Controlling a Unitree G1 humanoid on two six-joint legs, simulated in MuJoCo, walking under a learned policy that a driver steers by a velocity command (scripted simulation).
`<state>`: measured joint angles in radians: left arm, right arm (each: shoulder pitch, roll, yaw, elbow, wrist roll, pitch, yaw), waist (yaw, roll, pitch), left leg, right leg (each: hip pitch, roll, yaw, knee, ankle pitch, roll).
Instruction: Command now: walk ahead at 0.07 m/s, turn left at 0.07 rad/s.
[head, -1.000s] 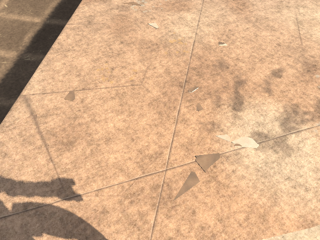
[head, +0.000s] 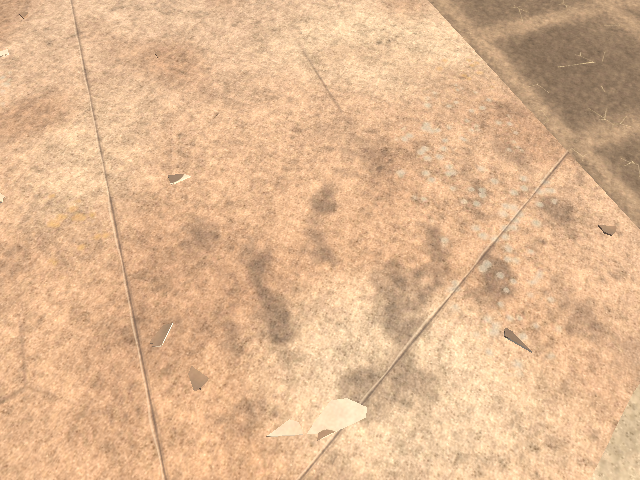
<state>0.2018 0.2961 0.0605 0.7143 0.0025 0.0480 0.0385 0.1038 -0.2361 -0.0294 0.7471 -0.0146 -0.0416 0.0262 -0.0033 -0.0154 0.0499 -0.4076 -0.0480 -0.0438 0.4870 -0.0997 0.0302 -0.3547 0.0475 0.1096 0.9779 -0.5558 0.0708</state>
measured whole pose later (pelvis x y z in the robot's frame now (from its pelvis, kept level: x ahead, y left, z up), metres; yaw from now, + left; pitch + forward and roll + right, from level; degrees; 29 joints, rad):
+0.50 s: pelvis +0.03 +0.00 +0.01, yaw +15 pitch +1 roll +0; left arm 0.17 0.28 0.07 0.74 -0.01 0.02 0.04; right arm 0.14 -0.31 -0.07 0.69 0.03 0.06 0.03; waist 0.02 0.00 0.05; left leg -0.40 0.02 0.02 0.75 -0.36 -0.06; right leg -0.20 -0.08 -0.08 0.49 -0.31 0.03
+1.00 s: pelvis +0.07 +0.02 +0.00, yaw +29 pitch +1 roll +0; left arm 0.22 0.29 0.06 0.74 -0.01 -0.06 0.00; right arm 0.23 -0.29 -0.04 0.69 0.01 0.01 -0.01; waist -0.01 0.02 -0.03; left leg -0.27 -0.08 -0.14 0.55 -0.30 0.04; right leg -0.26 0.00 0.01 0.51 -0.28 -0.01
